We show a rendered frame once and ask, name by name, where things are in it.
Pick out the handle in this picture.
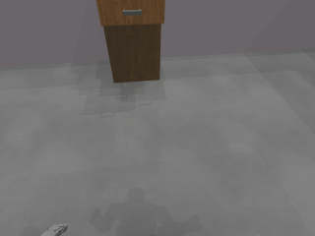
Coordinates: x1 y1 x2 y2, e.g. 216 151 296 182
122 9 142 16

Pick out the left robot hand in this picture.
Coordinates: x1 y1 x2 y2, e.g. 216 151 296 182
41 223 68 236

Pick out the cabinet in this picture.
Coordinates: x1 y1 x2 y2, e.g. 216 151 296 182
103 24 161 83

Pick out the drawer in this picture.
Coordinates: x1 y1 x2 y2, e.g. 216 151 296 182
95 0 165 27

